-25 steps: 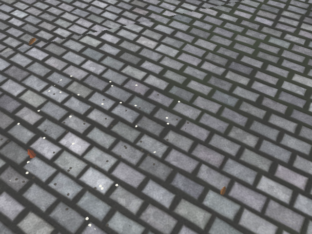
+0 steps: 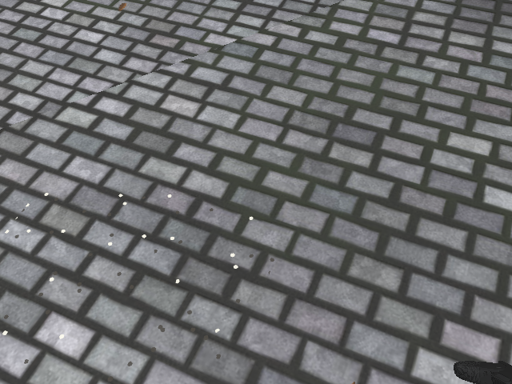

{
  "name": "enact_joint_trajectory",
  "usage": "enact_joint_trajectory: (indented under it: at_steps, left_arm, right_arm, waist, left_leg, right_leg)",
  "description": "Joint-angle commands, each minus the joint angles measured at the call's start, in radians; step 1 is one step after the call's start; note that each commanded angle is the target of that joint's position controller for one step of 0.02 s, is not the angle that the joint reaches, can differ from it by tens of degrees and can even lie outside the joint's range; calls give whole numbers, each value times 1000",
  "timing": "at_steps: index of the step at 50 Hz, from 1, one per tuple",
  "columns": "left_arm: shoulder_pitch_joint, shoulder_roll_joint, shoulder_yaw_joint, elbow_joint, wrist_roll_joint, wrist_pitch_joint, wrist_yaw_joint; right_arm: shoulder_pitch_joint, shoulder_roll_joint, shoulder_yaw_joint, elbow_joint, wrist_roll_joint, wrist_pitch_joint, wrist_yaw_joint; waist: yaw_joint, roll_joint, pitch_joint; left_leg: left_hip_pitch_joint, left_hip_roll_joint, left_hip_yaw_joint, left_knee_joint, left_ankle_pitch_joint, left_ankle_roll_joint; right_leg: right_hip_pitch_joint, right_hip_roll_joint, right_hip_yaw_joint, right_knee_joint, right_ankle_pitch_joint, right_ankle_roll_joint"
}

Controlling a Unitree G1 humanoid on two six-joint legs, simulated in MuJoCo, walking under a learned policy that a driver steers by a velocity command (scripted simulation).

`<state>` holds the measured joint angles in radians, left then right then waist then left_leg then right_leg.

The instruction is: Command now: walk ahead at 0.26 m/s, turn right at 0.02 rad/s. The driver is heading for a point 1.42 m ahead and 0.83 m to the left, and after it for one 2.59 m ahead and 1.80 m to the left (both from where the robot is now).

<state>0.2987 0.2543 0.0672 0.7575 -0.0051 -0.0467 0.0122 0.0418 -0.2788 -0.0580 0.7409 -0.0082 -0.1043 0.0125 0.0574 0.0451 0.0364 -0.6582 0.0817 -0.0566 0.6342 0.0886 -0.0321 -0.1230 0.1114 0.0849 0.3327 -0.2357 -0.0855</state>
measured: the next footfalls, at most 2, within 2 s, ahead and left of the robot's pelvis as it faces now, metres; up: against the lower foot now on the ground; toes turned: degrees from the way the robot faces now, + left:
left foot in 0.12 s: +0.25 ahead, +0.13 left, +0.00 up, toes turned +1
right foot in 0.52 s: +0.25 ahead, -0.10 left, +0.00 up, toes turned +20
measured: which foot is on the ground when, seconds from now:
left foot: up 0.00-0.10, down 0.12-0.54, up 0.56-0.92, down 0.94-1.00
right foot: down 0.00-0.14, up 0.16-0.50, down 0.52-0.94, up 0.96-1.00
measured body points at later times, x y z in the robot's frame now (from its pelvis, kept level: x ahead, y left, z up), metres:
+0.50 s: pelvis +0.14 +0.01 -0.02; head +0.18 +0.01 +0.43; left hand +0.24 +0.31 -0.11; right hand +0.34 -0.24 -0.12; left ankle +0.21 +0.13 -0.74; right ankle +0.21 -0.12 -0.74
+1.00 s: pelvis +0.14 +0.03 -0.02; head +0.16 +0.06 +0.43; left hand +0.11 +0.35 -0.12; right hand +0.43 -0.12 -0.09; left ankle +0.09 +0.11 -0.75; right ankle +0.20 -0.12 -0.71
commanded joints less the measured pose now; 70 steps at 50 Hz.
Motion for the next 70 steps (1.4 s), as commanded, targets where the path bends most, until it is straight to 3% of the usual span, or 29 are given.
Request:
enact_joint_trajectory:
  at_steps: [1, 5, 6, 7, 8, 9, 10, 12, 16, 25, 26, 27, 28, 29, 31, 34, 39, 43, 46, 47, 48, 49, 50, 52, 54, 57, 65, 69, 70]
  left_arm:
    - [24, 138, 30, -30, 7, -10, 7]
    - [-46, 152, 34, -27, 7, -3, 13]
    - [-43, 150, 33, -40, 13, -1, 19]
    - [29, 118, 21, -66, 34, -7, 21]
    - [111, 84, 4, -59, 29, -5, 13]
    - [88, 154, 15, -57, 10, 1, 3]
    - [0, 161, 19, -76, -6, 16, 4]
    - [-78, 155, 25, -96, 10, 49, 19]
    - [-55, 89, 11, -98, 16, 54, 34]
    - [-61, 102, 24, -100, 3, 24, 13]
    - [-35, 139, 37, -98, 9, 21, 14]
    - [-27, 226, 56, -109, 37, 26, 21]
    - [-57, 255, 66, -112, 72, 28, 17]
    - [-118, 193, 49, -146, 68, 22, 23]
    - [-202, 131, 31, -166, 30, 22, 32]
    - [-177, 127, 25, -158, 22, 33, 39]
    - [-111, 185, 50, -139, 20, 53, 44]
    - [-122, 216, 65, -131, 1, 55, 28]
    - [-133, 199, 63, -114, -26, 50, 23]
    - [-80, 160, 54, -94, -14, 45, 19]
    - [-91, 79, 24, -145, 50, 42, 10]
    - [-197, 122, 34, -175, 38, 35, 18]
    - [-233, 160, 45, -174, 13, 38, 24]
    - [-210, 161, 52, -145, 16, 47, 40]
    - [-166, 158, 56, -135, 21, 48, 37]
    - [-191, 136, 47, -140, 3, 30, 15]
    - [-231, 118, 29, -145, -12, -37, -30]
    - [-102, 115, 32, -109, -12, -59, -30]
    - [-6, 140, 38, -92, -4, -63, -23]
  right_arm:
    - [-38, -63, -8, -55, 7, -11, 17]
    - [92, -123, -34, -28, -4, -15, 28]
    - [163, -175, -50, -18, -9, -17, 26]
    - [214, -240, -59, -32, -24, -13, 24]
    - [223, -193, -44, -33, -17, 4, 20]
    - [204, -162, -38, -51, 6, 21, 19]
    - [150, -144, -35, -73, 13, 39, 12]
    - [93, -132, -28, -91, 13, 66, -3]
    - [77, -161, -47, -111, -2, 97, -22]
    - [83, -164, -61, -141, 26, 143, -42]
    - [106, -141, -55, -140, 28, 145, -43]
    - [119, -94, -44, -155, 27, 143, -41]
    - [103, -116, -53, -186, 27, 126, -37]
    - [134, -184, -76, -158, 15, 120, -34]
    - [196, -173, -83, -103, 21, 143, -39]
    - [166, -114, -63, -125, 30, 160, -35]
    - [64, -76, -37, -194, 30, 155, -15]
    - [81, -103, -45, -205, 31, 160, 1]
    - [172, -105, -59, -176, 29, 163, 7]
    - [210, -151, -76, -170, 27, 161, -3]
    - [236, -290, -105, -192, 18, 156, -21]
    - [244, -276, -94, -206, -19, 135, -10]
    - [223, -243, -83, -197, -26, 117, -5]
    - [127, -184, -66, -195, 14, 112, -20]
    - [103, -166, -55, -195, 24, 122, -32]
    - [151, -162, -53, -185, 24, 114, -39]
    - [215, -185, -48, -136, 21, 86, -22]
    - [192, -139, -27, -133, 22, 86, -12]
    - [169, -88, -10, -144, 18, 81, -12]
  waist:
    - [10, -134, -73]
    - [-77, -125, -115]
    - [-102, -71, -173]
    - [-74, 95, -290]
    - [-58, 253, -405]
    - [-80, 134, -406]
    - [-87, 57, -311]
    - [-65, -31, -168]
    - [-38, 85, -159]
    - [-35, 115, -159]
    - [-30, 80, -157]
    - [-49, -120, -148]
    - [-59, -362, -115]
    - [-73, -263, -115]
    - [-104, -156, -98]
    - [-72, -172, -69]
    - [-8, -229, -115]
    - [-13, -255, -123]
    - [-70, -221, -130]
    - [-71, -104, -146]
    - [-42, 260, -160]
    - [-124, 229, -207]
    - [-126, 131, -176]
    - [-75, 65, -129]
    - [-45, 86, -148]
    - [-75, 108, -125]
    - [-114, 114, -51]
    - [-29, 68, -46]
    - [12, 17, -71]
  left_leg:
    - [164, -49, 48, -82, 83, 33]
    - [279, -98, 71, -172, -12, 107]
    - [416, -52, 13, -171, 259, 141]
    - [690, 130, -229, -114, 620, 269]
    - [872, 298, -517, -172, 662, 440]
    - [825, 273, -547, -220, 381, 421]
    - [730, 227, -476, -237, 143, 375]
    - [468, 161, -389, -317, -115, 305]
    - [317, 49, -301, -348, -170, 265]
    - [301, 2, -400, -284, -403, 190]
    - [235, -39, -370, -226, -465, 149]
    - [82, -139, -226, -15, -595, 88]
    - [-17, -222, -68, 237, -691, 43]
    - [-2, -164, -105, 423, -646, 15]
    - [2, -152, -73, 556, -539, -20]
    - [-21, -128, -14, 591, -462, -60]
    - [58, -63, 44, 312, -485, -75]
    - [210, -73, 110, 119, -480, -32]
    - [405, -113, 141, -182, -275, 47]
    - [562, -68, 38, -251, -95, 88]
    - [754, 227, -355, -221, 363, 223]
    - [676, 323, -466, -246, 391, 403]
    - [636, 266, -387, -264, 286, 383]
    - [588, 161, -282, -260, 142, 278]
    - [523, 110, -253, -283, 25, 260]
    - [523, 88, -327, -378, -502, 265]
    - [422, 103, -381, -381, -599, 267]
    - [292, 35, -373, -293, -654, 211]
    - [199, -12, -315, -159, -650, 167]
  right_leg:
    - [-16, -241, 53, -13, 542, -92]
    - [73, -245, 36, 205, 723, -46]
    - [33, -180, -5, 375, 649, -3]
    - [-193, -72, -47, 700, 237, 65]
    - [-418, 18, -25, 950, -419, 127]
    - [-474, -34, 54, 1028, -401, 127]
    - [-526, -67, 43, 1055, -344, 131]
    - [-502, -117, 26, 918, -261, 128]
    - [-343, -87, -23, 611, -197, 143]
    - [-143, -65, -28, 154, 4, 107]
    - [-51, -145, 23, 76, 18, 74]
    - [26, -366, 236, 1, 12, -25]
    - [-56, -517, 457, -72, 146, -163]
    - [-77, -510, 409, -53, 200, -176]
    - [-76, -389, 205, -5, 242, -88]
    - [-55, -341, 67, 1, 340, -92]
    - [56, -393, 16, 23, 389, -125]
    - [22, -425, -19, 46, 408, -120]
    - [-41, -398, -86, 167, 345, -38]
    - [-166, -347, -163, 306, 202, 42]
    - [-497, -211, -246, 645, -365, 153]
    - [-595, -131, -84, 825, -476, 173]
    - [-599, -148, -35, 894, -409, 164]
    - [-603, -166, -14, 852, -252, 158]
    - [-530, -146, -27, 828, -150, 167]
    - [-535, -131, -33, 641, -64, 156]
    - [-316, -111, -66, 285, -71, 105]
    - [-45, -112, -78, 116, 1, 49]
    - [81, -202, 19, 88, -53, 19]
Velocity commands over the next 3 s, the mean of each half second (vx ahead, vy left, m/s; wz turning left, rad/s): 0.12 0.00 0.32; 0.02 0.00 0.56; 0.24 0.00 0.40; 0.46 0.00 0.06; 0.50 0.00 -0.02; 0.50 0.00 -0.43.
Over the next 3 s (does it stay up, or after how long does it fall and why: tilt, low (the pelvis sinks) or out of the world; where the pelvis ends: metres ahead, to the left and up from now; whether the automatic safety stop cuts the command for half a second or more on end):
stays up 0.79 0.63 -0.01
